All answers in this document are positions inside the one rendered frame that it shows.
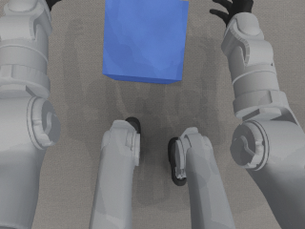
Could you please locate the robot right foot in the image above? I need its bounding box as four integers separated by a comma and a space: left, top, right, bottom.
168, 136, 187, 186

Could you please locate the robot left upper arm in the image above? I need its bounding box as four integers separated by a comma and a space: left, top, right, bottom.
0, 95, 61, 229

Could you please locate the right robot hand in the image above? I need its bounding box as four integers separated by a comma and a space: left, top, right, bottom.
210, 0, 254, 28

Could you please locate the left robot forearm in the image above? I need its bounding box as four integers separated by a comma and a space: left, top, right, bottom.
0, 0, 52, 99

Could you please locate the right robot forearm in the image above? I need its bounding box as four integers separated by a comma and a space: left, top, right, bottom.
221, 12, 302, 130

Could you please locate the robot left thigh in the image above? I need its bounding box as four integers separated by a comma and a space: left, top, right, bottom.
89, 127, 140, 229

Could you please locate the robot right upper arm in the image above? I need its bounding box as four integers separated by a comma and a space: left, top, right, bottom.
230, 119, 305, 229

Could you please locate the carton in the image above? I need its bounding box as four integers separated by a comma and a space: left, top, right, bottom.
102, 0, 189, 85

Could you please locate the left robot hand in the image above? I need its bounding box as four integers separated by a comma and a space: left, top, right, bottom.
46, 0, 62, 11

